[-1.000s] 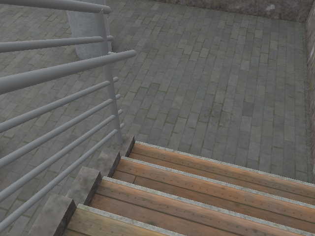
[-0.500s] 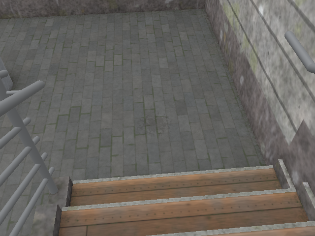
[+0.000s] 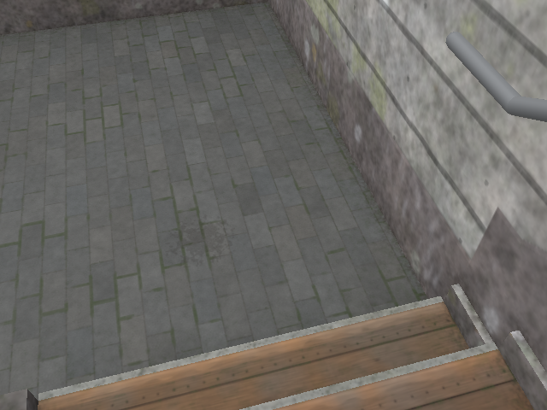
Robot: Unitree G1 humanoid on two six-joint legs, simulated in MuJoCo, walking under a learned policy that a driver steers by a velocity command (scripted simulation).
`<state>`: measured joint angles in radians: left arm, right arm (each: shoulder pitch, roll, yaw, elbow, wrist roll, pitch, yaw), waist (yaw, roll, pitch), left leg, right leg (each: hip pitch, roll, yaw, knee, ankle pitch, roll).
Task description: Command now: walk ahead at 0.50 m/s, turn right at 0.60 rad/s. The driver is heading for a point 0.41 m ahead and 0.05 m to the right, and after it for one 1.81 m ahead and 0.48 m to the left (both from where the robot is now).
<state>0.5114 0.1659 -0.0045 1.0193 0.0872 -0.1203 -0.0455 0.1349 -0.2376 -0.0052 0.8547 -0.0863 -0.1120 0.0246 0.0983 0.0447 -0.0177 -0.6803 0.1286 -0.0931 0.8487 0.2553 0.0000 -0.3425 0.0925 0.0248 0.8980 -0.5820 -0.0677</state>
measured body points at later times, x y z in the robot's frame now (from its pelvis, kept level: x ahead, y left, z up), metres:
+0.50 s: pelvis +0.23 +0.06 -0.14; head +0.25 +0.05 +0.31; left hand +0.43 +0.23 -0.26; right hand +0.07 -0.11 -0.29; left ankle +0.13 +0.16 -0.85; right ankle +0.35 -0.15 -0.77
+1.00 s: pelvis +0.41 +0.06 -0.24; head +0.43 +0.07 +0.21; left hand +0.40 +0.29 -0.39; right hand +0.52 -0.21 -0.36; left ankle +0.48 +0.15 -0.99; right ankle +0.32 -0.12 -0.85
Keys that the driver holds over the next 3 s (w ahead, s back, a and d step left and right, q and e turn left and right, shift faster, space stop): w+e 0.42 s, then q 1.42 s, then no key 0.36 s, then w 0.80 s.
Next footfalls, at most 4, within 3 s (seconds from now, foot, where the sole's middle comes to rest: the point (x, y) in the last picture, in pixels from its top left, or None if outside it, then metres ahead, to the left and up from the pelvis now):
0.10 left None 0.17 0.16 -0.89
0.58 right None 0.35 -0.14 -0.89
0.98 left None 0.51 0.15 -1.05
1.52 right None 0.57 -0.04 -1.05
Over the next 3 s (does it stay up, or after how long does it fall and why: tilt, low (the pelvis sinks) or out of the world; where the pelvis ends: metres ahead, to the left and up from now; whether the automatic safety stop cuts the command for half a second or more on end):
stays up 0.73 0.18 -0.45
